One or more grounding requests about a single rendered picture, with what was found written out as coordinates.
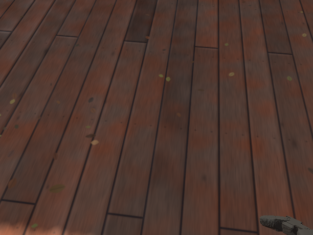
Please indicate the right robot hand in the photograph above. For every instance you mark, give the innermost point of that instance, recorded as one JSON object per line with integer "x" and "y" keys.
{"x": 285, "y": 224}

